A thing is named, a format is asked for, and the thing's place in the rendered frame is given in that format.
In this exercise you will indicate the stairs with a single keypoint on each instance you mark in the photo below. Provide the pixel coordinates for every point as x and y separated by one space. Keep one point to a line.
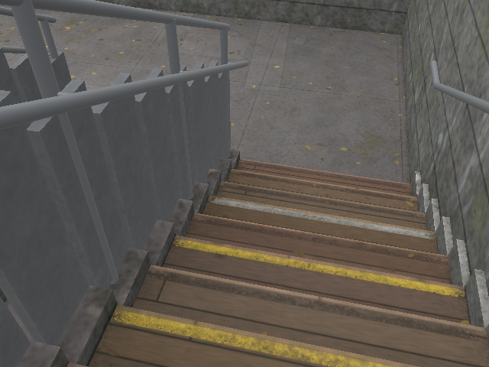
294 267

